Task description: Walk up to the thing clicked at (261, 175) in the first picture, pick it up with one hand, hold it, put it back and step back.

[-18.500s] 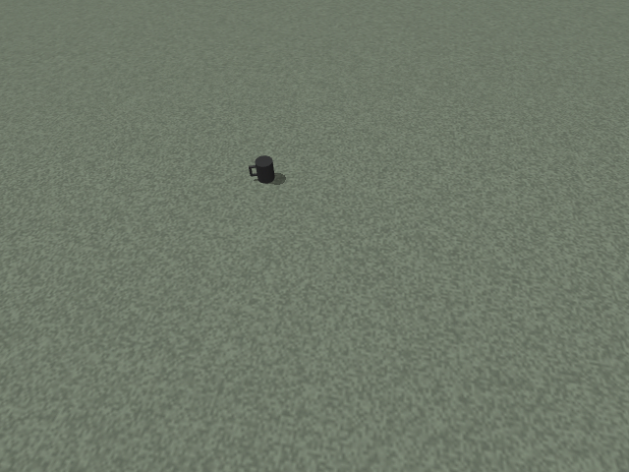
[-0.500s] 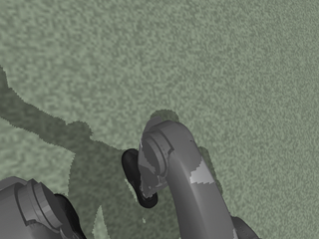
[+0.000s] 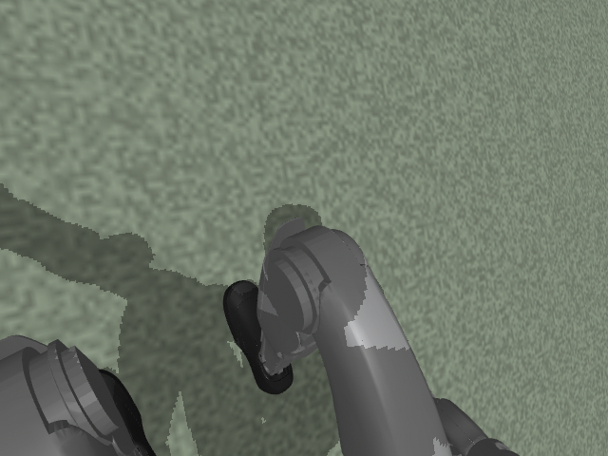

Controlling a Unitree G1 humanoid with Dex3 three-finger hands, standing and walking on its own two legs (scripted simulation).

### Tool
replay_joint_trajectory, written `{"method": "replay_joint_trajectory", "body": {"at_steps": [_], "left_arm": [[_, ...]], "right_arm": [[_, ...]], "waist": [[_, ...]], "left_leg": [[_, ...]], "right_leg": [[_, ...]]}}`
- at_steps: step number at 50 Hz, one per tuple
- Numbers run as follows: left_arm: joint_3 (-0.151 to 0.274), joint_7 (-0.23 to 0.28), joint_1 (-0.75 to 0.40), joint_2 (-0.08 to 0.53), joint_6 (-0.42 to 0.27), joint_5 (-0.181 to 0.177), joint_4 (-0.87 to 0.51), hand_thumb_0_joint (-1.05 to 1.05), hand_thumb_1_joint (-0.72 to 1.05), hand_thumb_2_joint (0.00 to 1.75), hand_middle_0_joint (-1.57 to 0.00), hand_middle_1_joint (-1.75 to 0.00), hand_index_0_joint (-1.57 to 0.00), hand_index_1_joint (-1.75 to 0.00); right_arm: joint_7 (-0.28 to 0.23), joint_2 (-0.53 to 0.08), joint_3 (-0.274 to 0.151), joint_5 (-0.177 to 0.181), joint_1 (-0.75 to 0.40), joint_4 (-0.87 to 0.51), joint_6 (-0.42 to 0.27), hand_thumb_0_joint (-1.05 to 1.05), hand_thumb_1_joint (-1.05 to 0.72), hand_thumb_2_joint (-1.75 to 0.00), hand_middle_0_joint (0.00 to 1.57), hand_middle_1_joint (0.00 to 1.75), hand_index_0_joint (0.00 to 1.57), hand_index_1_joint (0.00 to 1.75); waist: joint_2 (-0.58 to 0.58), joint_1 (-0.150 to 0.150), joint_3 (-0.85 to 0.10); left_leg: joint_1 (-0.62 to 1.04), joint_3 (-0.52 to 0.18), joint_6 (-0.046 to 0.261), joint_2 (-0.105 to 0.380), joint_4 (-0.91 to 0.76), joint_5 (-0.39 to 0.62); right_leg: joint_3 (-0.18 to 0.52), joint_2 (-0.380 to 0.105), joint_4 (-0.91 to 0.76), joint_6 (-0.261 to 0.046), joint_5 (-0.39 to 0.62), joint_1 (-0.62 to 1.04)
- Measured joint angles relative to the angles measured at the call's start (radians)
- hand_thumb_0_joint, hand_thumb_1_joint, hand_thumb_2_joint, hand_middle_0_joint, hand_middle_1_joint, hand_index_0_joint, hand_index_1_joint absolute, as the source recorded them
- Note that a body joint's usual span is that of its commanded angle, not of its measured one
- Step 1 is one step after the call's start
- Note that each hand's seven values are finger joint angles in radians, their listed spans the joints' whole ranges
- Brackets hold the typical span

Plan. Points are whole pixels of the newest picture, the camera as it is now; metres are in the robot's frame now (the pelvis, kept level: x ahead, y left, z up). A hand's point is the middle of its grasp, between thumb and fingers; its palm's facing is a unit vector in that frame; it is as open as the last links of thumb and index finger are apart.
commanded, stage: rest palm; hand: left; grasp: from above
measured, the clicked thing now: out of the picture +0.54 +0.35 -0.27
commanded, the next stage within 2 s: close in 0.34 s
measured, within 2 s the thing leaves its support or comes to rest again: neither
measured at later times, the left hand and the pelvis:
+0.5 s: hand out of the picture +0.52 +0.32 -0.23, palm faces -0.44 -0.13 -0.89, open 12.9 cm; pelvis +0.00 +0.00 +0.00, yaw -1 degrees
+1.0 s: hand out of the picture +0.52 +0.33 -0.23, palm faces -0.44 -0.13 -0.89, open 12.5 cm; pelvis +0.00 +0.00 +0.00, yaw -1 degrees
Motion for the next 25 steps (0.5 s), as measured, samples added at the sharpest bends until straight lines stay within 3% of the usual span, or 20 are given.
{"method": "replay_joint_trajectory", "body": {"at_steps": [8,25], "left_arm": [[-0.02,0.028,-0.023,0.004,0.006,-0.003,0.017,0.0,-0.45,1.1,-0.14,-1.06,-0.13,-1.07],[0.023,0.026,-0.009,0.022,0.028,-0.024,0.022,0.0,-0.4,1.08,-0.15,-1.08,-0.16,-1.08]], "right_arm": [[0.008,0.006,0.006,-0.003,-0.001,0.017,-0.016,0.0,-0.91,-0.91,0.2,0.3,0.2,0.3],[0.012,0.002,0.024,-0.002,0.002,0.002,-0.02,0.0,-0.91,-0.91,0.2,0.3,0.2,0.3]], "waist": [[0.003,-0.006,0.004],[0.014,-0.017,0.02]], "left_leg": [[-0.006,-0.002,0.002,0.004,0.006,-0.006],[-0.014,-0.011,0.0,0.008,0.013,-0.007]], "right_leg": [[-0.001,0.004,0.004,0.004,-0.001,-0.008],[-0.008,0.011,0.003,0.003,0.007,-0.017]]}}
